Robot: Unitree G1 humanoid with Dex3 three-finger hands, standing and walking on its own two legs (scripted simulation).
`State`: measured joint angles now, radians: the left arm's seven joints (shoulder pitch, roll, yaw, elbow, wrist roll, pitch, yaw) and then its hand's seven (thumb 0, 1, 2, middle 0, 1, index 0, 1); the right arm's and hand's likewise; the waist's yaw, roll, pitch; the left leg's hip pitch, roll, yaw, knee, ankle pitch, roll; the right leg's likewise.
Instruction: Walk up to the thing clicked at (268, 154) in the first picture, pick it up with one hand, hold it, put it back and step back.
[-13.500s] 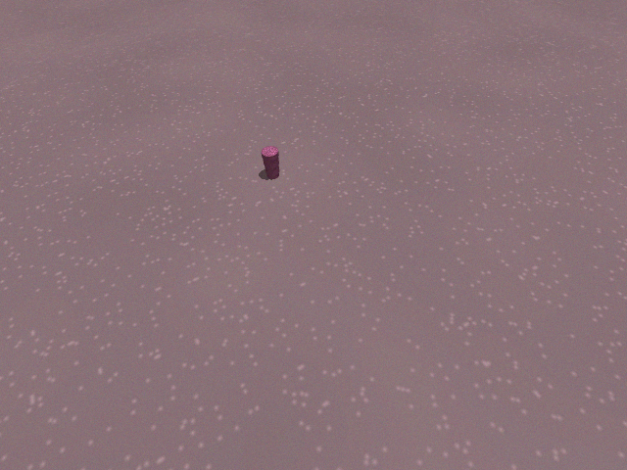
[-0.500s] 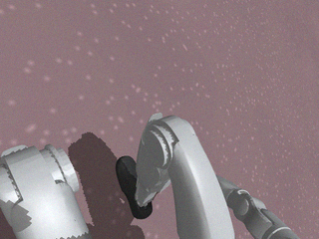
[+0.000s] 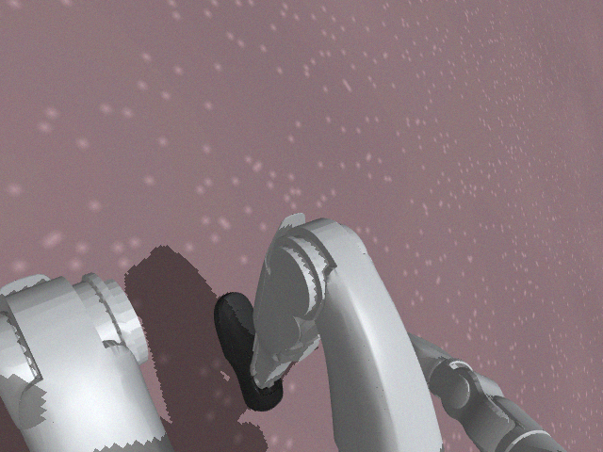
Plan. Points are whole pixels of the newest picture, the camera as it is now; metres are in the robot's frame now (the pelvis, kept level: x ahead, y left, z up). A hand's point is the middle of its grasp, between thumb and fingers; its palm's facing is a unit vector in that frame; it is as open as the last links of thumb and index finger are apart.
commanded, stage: settle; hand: left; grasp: from the side
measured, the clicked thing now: out of the picture +0.45 +0.26 -0.22
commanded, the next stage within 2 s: lift in 1.88 s
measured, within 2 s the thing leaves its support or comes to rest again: leaves its support in 0.20 s
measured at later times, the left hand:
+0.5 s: hand out of the picture +0.44 +0.29 -0.11, palm faces +0.27 -0.96 -0.06, open 10.9 cm
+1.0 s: hand out of the picture +0.43 +0.30 -0.02, palm faces +0.28 -0.96 -0.09, open 10.9 cm
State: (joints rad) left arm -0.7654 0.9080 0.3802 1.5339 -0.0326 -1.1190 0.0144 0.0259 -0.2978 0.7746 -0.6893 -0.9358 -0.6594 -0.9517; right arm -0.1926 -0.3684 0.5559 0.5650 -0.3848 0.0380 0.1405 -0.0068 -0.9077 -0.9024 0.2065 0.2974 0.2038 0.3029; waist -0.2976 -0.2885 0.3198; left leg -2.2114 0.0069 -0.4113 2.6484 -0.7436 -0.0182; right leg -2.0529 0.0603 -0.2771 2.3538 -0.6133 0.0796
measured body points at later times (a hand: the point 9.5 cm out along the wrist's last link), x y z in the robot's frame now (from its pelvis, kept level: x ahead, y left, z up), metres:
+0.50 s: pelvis +0.00 -0.01 +0.01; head +0.22 +0.17 +0.36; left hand +0.42 +0.34 -0.11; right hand +0.17 -0.25 -0.05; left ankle +0.07 +0.12 -0.26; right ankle +0.14 -0.12 -0.26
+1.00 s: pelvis +0.02 -0.01 +0.04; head +0.22 +0.11 +0.42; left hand +0.41 +0.35 -0.01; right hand +0.19 -0.25 -0.06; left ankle +0.07 +0.12 -0.26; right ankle +0.14 -0.12 -0.26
